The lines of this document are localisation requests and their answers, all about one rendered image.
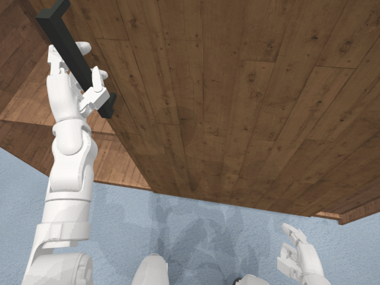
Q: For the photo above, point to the robot left forearm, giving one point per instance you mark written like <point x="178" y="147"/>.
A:
<point x="69" y="190"/>

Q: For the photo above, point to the handle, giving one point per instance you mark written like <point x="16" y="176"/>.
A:
<point x="52" y="24"/>

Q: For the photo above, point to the left robot upper arm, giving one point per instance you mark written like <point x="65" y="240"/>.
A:
<point x="61" y="269"/>

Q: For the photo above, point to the left robot thigh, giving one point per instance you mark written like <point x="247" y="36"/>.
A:
<point x="152" y="271"/>

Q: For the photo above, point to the right robot hand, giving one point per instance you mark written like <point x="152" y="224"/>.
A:
<point x="301" y="262"/>

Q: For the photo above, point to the wardrobe door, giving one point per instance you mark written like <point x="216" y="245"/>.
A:
<point x="357" y="199"/>
<point x="265" y="104"/>

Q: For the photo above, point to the left robot hand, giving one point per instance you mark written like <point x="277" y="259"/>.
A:
<point x="64" y="91"/>

